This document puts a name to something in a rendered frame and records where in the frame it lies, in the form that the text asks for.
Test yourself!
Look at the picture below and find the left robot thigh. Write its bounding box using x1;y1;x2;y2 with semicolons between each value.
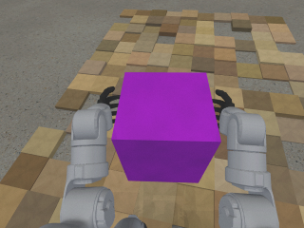
114;217;144;228

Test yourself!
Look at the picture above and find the right robot hand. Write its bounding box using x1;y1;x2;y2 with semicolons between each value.
212;89;235;128

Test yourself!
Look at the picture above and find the carton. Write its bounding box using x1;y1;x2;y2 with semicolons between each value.
111;72;221;183

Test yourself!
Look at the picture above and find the left robot forearm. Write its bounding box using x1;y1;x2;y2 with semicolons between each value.
60;103;113;220

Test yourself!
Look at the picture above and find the left robot upper arm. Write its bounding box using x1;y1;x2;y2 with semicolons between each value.
39;186;115;228

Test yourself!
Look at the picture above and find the right robot upper arm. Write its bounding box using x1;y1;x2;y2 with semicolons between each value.
218;192;279;228

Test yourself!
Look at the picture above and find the right robot forearm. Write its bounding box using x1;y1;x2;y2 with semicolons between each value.
219;106;279;228

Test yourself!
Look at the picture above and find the left robot shin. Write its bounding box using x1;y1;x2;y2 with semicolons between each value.
128;215;139;219

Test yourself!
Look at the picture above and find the left robot hand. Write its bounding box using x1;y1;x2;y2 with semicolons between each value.
97;86;121;124

